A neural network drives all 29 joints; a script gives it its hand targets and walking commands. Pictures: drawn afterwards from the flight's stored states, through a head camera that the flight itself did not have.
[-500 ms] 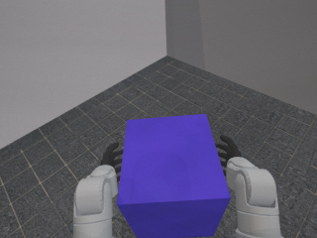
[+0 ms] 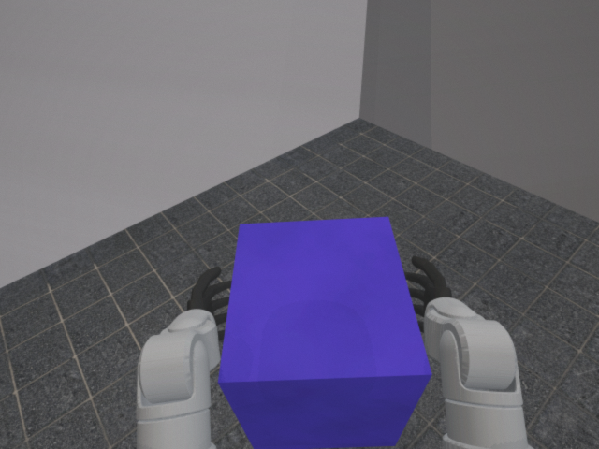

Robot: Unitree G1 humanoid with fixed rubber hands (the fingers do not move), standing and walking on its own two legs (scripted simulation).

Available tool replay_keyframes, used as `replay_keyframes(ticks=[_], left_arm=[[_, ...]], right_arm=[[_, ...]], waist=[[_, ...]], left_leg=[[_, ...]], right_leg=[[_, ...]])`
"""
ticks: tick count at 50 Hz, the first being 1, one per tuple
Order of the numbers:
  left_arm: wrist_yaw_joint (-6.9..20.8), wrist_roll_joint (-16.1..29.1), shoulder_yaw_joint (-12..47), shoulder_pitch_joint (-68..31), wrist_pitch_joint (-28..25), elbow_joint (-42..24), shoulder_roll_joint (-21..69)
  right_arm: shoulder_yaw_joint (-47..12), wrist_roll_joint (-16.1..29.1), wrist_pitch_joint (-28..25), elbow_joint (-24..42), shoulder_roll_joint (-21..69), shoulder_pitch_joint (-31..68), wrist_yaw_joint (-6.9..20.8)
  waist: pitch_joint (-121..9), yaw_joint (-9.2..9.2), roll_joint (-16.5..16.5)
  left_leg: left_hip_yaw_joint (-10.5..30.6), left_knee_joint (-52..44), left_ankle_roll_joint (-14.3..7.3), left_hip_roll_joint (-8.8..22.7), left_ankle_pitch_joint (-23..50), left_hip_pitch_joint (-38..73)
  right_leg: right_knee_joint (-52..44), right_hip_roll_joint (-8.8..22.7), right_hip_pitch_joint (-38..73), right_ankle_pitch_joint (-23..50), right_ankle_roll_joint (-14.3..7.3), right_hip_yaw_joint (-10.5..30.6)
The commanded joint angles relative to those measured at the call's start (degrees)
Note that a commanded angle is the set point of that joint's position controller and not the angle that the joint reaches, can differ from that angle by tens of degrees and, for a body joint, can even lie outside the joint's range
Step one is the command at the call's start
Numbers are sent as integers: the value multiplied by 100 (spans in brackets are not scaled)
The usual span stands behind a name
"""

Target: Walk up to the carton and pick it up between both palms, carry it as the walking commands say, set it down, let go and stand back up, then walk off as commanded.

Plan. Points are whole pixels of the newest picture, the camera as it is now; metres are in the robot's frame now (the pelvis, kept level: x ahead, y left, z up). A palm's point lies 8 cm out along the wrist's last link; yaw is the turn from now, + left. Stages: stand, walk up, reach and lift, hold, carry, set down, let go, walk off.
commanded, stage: carry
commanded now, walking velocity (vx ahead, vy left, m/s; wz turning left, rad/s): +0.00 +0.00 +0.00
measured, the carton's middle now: (319, 337) +0.28 +0.01 +0.02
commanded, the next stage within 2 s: hold in 1.86 s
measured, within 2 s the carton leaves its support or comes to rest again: neither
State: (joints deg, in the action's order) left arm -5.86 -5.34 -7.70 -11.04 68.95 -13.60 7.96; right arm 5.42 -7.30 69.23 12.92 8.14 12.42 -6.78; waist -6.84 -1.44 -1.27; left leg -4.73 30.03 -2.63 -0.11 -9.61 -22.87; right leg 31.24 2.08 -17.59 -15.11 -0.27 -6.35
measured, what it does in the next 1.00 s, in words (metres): stands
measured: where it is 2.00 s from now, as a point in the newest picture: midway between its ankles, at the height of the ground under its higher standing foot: outside the picture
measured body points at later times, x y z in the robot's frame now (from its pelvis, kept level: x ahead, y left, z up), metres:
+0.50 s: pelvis -0.04 -0.02 +0.00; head -0.07 -0.02 +0.45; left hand +0.23 +0.14 +0.08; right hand +0.24 -0.16 +0.08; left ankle +0.07 +0.09 -0.73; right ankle +0.00 -0.11 -0.73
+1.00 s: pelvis -0.01 -0.03 +0.00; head -0.03 -0.03 +0.45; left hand +0.27 +0.11 +0.07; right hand +0.27 -0.18 +0.07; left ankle +0.07 +0.09 -0.73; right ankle +0.00 -0.11 -0.73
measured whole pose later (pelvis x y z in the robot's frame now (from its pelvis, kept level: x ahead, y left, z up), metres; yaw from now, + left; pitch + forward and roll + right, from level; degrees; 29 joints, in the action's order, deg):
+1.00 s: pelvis -0.01 -0.03 +0.00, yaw +0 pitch +3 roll +0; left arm -5.6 -6.3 -6.8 -11.2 67.3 -10.5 8.0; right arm 6.6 -6.6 67.5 10.8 8.0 11.8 -6.8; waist -6.6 0.2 -1.0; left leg -3.5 27.4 -0.4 2.2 -6.6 -23.5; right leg 29.7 -0.3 -18.7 -14.0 -3.2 -7.6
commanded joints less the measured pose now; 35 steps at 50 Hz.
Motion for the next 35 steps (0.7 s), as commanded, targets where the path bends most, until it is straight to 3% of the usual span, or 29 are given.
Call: replay_keyframes(ticks=[1,6,10,12,15,18,20,22,30,35], left_arm=[[1639,2392,4281,-3202,11,-275,5569],[1496,2201,4074,-3123,71,-134,5536],[1411,2155,4088,-3101,76,-179,5618],[1395,2208,4126,-3210,70,-291,5650],[1396,2322,4212,-3307,46,-484,5711],[1422,2384,4252,-3269,42,-590,5672],[1448,2427,4258,-3220,50,-578,5659],[1479,2431,4252,-3231,64,-570,5588],[1486,2280,4125,-3140,-18,-337,5506],[1458,2301,4172,-3115,-47,-427,5578]], right_arm=[[-3867,2321,-59,482,5481,3101,1543],[-3907,2551,71,444,5392,3189,1634],[-3897,2658,95,420,5351,3212,1668],[-3908,2692,97,456,5358,3263,1678],[-3924,2690,65,609,5392,3291,1641],[-3962,2652,36,803,5425,3341,1572],[-3948,2615,28,831,5396,3278,1549],[-3896,2541,29,699,5409,3152,1524],[-3764,2474,-30,409,5368,3010,1572],[-3839,2576,-60,595,5394,3002,1595]], waist=[[-1254,181,197],[-940,137,-35],[-1300,130,-451],[-1268,123,-414],[-1431,138,-201],[-1445,160,217],[-1476,166,271],[-1424,172,253],[-1357,159,35],[-1506,151,-48]], left_leg=[[872,-711,69,675,-149,1053],[1214,-1315,99,877,-1032,287],[1154,-1451,141,839,-1355,371],[1100,-1458,157,815,-1422,326],[995,-1295,154,757,-1239,521],[792,-930,132,644,-736,767],[735,-813,110,583,-623,894],[616,-654,81,518,-434,1033],[846,-813,57,753,-313,709],[852,-716,67,788,8,744]], right_leg=[[-853,714,-232,-569,-50,551],[-524,358,5,-680,-34,262],[-426,254,138,-708,-96,269],[-509,244,108,-820,-132,309],[-710,307,-3,-987,-202,463],[-1082,519,-254,-1208,-240,709],[-1215,584,-414,-1409,-247,796],[-1287,633,-589,-1463,-258,796],[-972,552,-230,-645,-233,645],[-818,559,10,-83,-261,603]])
